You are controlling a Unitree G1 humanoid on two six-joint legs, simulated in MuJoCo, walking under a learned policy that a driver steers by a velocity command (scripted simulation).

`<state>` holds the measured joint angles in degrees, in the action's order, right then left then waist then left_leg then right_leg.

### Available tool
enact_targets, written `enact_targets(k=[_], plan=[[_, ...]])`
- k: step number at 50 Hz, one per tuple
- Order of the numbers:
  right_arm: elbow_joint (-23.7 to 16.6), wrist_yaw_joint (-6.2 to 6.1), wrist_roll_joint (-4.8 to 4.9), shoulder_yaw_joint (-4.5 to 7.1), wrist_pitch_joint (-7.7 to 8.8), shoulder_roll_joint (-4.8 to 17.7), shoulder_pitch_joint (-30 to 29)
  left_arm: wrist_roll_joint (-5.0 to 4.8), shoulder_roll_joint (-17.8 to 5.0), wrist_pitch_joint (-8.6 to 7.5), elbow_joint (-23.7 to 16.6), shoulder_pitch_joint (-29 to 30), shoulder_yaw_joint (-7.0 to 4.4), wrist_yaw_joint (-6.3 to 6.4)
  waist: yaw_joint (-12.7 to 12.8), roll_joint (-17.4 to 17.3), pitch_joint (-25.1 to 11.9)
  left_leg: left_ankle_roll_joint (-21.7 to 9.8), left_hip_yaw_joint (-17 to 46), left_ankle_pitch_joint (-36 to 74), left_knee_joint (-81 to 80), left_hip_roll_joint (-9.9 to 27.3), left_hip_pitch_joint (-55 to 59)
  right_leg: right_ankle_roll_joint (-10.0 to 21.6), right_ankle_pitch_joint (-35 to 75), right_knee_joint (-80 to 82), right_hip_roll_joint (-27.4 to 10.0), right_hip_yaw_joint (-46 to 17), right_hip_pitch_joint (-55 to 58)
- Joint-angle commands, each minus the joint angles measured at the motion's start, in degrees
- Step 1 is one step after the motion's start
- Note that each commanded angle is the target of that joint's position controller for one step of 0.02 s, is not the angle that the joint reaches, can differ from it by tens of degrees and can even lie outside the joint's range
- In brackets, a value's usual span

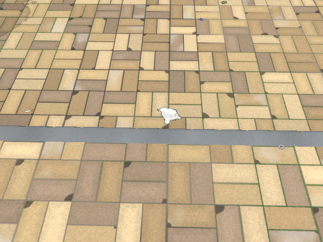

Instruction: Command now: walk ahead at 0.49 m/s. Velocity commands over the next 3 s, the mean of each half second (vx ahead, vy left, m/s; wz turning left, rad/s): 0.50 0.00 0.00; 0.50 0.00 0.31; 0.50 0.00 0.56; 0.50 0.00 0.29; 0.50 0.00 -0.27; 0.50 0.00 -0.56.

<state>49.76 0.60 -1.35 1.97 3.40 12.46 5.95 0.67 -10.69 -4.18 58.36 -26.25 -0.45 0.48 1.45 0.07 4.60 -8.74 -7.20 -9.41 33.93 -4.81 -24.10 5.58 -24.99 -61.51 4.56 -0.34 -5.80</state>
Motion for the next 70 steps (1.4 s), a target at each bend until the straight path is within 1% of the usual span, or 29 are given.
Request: enact_targets(k=[1,3,6,14,20,22,24,25,26,27,28,29,31,33,36,42,47,50,52,53,54,55,56,58,60,63,66,68,70], plan=[[1.6,0.32,1.12,1.93,0.4,5.4,9.3,0.69,-8.1,-1.04,-5.8,3.1,-1.95,-0.57,-3.4,0.0,-2.0,-10.1,34.6,-14.3,-23.9,22.2,20.5,1.3,7.4,-14.7,-5.7,-3.3,-28.3],[3.4,-0.03,0.65,0.85,1.54,2.6,10.0,1.41,-5.7,0.14,-5.3,2.3,-1.69,-1.14,0.1,0.5,-0.7,-6.8,25.6,-3.1,-25.6,18.0,12.8,0.1,8.9,-9.3,-8.2,-3.3,-22.4],[6.1,-0.15,0.89,0.83,2.95,3.9,14.1,1.51,-3.5,1.43,-5.7,3.8,-1.42,-1.85,1.1,-1.0,-0.3,-5.9,18.7,5.2,-27.3,15.8,10.7,-1.7,10.9,-4.0,-9.7,-1.3,-22.6],[9.0,-0.36,1.1,0.21,2.76,4.7,23.1,0.58,-3.8,1.82,-11.6,23.6,-1.09,-2.3,-4.0,-2.9,1.6,-1.2,11.6,17.1,-27.7,12.7,19.3,-4.2,26.8,17.2,-9.9,3.6,-31.6],[11.1,-1.41,-0.07,0.02,2.29,5.4,27.3,0.5,-4.2,1.21,-14.4,31.7,-0.96,-2.18,-6.0,-4.0,2.2,-2.7,11.8,27.4,-22.8,16.1,31.3,-2.4,22.3,26.4,-7.2,4.7,-32.5],[11.3,-1.72,-0.24,0.05,1.99,5.7,25.8,0.52,-4.6,0.77,-14.0,28.9,-1.22,-1.93,-3.8,-4.5,1.3,-2.2,10.4,37.9,-18.1,16.6,32.3,-0.5,17.5,29.1,-5.3,5.4,-27.0],[11.3,-1.72,0.0,0.27,1.81,6.9,23.8,0.7,-6.2,0.0,-9.8,16.4,-2.35,-1.08,1.7,-4.4,-4.7,-0.6,8.8,49.2,-4.9,15.4,30.1,1.9,16.3,33.5,-1.6,6.7,-11.2],[10.7,-1.61,0.48,0.12,1.91,6.7,22.7,1.59,-8.6,-0.61,-6.6,6.2,-3.43,-0.47,5.9,-3.2,-10.0,0.5,7.3,40.8,6.9,13.5,21.9,4.0,18.4,35.0,-4.6,3.5,3.4],[8.2,-1.28,1.76,-0.83,2.14,3.1,23.9,3.12,-14.6,-0.93,-5.4,-2.8,-5.0,0.15,7.4,5.0,-18.5,2.4,4.1,16.0,26.6,8.5,6.0,8.5,14.2,35.5,-20.6,-15.8,20.2],[9.1,-1.04,2.61,-0.26,2.1,2.8,28.9,1.64,-15.4,0.03,-4.9,-2.7,-5.52,-0.64,5.0,12.6,-24.4,3.5,6.2,-20.5,42.8,-0.4,-7.3,15.4,15.3,42.8,-29.7,-38.4,26.7],[8.6,-1.34,1.19,0.74,1.72,6.2,24.6,0.06,-12.3,0.41,-5.6,3.2,-4.97,-1.04,3.0,4.1,-15.6,2.8,10.7,-16.3,44.8,3.9,-12.2,13.4,10.9,44.6,-27.1,-31.5,19.2],[7.0,-1.21,1.01,0.66,1.89,5.1,19.7,0.03,-8.8,0.09,-6.5,8.5,-4.06,-1.12,1.8,2.1,-8.2,2.8,10.6,-11.9,42.8,5.8,-12.5,11.6,12.8,47.2,-25.3,-23.9,10.3],[6.5,-0.89,0.1,0.89,0.82,3.3,17.9,0.38,-4.2,-0.91,-5.8,11.1,-2.76,-0.7,-1.6,1.3,-2.4,3.2,11.0,-7.8,36.3,8.9,-7.9,6.6,19.4,50.8,-20.4,-13.2,-1.0],[7.2,-0.11,-0.52,0.79,-0.81,1.2,19.8,0.46,-3.3,-1.84,-4.3,8.5,-2.37,-0.31,-3.1,2.8,-2.1,3.9,10.3,-6.2,34.6,8.9,-4.9,4.8,23.4,52.2,-18.4,-7.6,-4.3],[5.1,0.5,-0.25,1.04,-2.02,0.9,15.0,0.29,-5.3,-2.69,-3.0,5.4,-2.78,-0.16,-3.6,3.1,-0.5,4.2,9.4,-0.8,32.1,9.5,-10.1,3.6,27.7,53.8,-17.4,-1.6,-3.9],[-0.3,1.29,0.07,0.32,-1.83,0.0,1.4,0.22,-5.2,-2.48,-2.0,0.7,-2.13,0.58,-1.3,3.4,1.8,4.6,5.3,11.2,15.2,8.7,-14.1,1.2,36.5,53.0,-15.9,6.6,-0.2],[-3.9,1.62,-0.2,-0.24,-1.9,0.2,-5.9,0.41,-6.7,-1.56,-0.2,-4.2,-2.19,1.62,0.8,3.4,2.8,2.3,0.2,7.7,5.1,6.9,-13.1,1.3,45.2,49.3,-18.8,10.0,9.0],[-3.6,1.22,-0.41,0.53,-1.92,1.4,-2.6,0.44,-8.7,-0.79,-0.3,-2.9,-2.68,2.31,-1.5,5.0,-0.4,-0.7,-2.7,-0.8,3.1,2.8,-5.2,0.9,66.4,39.9,-19.7,13.1,12.4],[-0.6,0.96,-0.65,1.9,-1.67,3.7,7.6,0.62,-10.7,0.15,-1.1,-1.2,-3.31,2.23,-5.9,5.9,-6.2,-3.6,-2.6,-5.3,0.4,-0.7,6.9,1.0,69.9,24.0,-20.0,14.0,10.4],[1.9,0.54,-1.17,3.27,-1.36,6.3,15.8,0.31,-11.4,0.46,-2.3,0.6,-3.61,1.87,-10.2,3.6,-10.2,-6.0,1.2,-4.3,-5.4,-0.1,19.2,-0.4,59.9,10.1,-18.7,14.8,2.8],[2.5,-0.22,-1.29,4.97,-1.2,12.1,20.2,0.49,-7.6,0.23,-4.6,0.2,-2.93,1.38,-10.3,-5.1,-15.4,-10.0,20.4,-4.5,-6.8,14.9,32.1,-2.1,22.3,-9.0,-14.2,14.4,-11.7],[1.1,-0.07,-0.1,5.6,-1.9,15.6,18.7,-0.5,-6.0,-0.22,-9.4,1.7,-2.83,0.22,-7.7,-12.7,-18.9,-19.7,51.9,-7.5,-17.1,26.0,42.7,-4.9,-7.7,-24.2,-1.6,5.2,-33.5],[1.8,-0.67,1.03,5.3,-2.52,13.5,17.8,0.2,-9.3,-1.11,-10.9,9.1,-3.35,-0.02,-8.7,-4.0,-10.9,-17.4,44.4,-8.6,-19.7,24.2,38.2,-4.4,-1.6,-22.1,-6.3,-1.5,-40.9],[1.6,-1.08,1.02,4.04,-2.22,8.4,12.3,-0.39,-9.2,-2.15,-11.0,9.8,-3.49,-0.11,-3.2,3.4,-2.5,-12.0,32.3,4.8,-21.2,19.8,23.5,-4.6,6.7,-12.2,-10.1,-1.3,-35.2],[0.6,-1.45,1.43,3.32,-1.1,7.0,9.6,1.55,-7.3,0.13,-10.5,7.4,-3.24,-0.37,0.4,2.6,-3.1,-9.0,24.5,12.7,-21.7,14.3,16.0,-6.3,7.5,-5.6,-11.6,-1.5,-27.2],[1.0,-1.11,1.72,3.63,0.38,9.0,12.5,1.85,-6.6,2.7,-12.3,10.1,-3.31,-0.66,0.7,-0.2,-3.1,-7.6,21.2,19.3,-21.6,10.7,12.8,-7.8,11.5,1.0,-10.7,0.2,-26.1],[0.9,-1.07,1.58,3.59,0.05,9.7,16.5,1.77,-7.0,3.11,-16.3,20.0,-3.16,-0.96,-2.5,-1.6,-1.3,-5.0,22.0,21.2,-21.8,9.3,13.6,-8.4,18.6,10.4,-9.2,1.2,-29.5],[0.8,-1.17,1.24,3.73,-0.43,10.0,18.6,1.98,-6.1,3.18,-17.5,22.0,-2.46,-1.34,-3.6,-3.5,-3.2,-3.6,21.7,27.2,-19.7,8.8,15.5,-8.2,22.9,11.3,-7.7,1.5,-28.7],[-0.6,-1.22,0.11,3.9,-0.17,11.0,18.2,1.98,-8.1,2.54,-16.4,20.1,-2.9,-1.69,-3.5,-4.6,-6.1,-3.6,22.6,30.3,-16.6,9.8,17.3,-6.8,29.1,6.7,-6.8,1.0,-27.1]])
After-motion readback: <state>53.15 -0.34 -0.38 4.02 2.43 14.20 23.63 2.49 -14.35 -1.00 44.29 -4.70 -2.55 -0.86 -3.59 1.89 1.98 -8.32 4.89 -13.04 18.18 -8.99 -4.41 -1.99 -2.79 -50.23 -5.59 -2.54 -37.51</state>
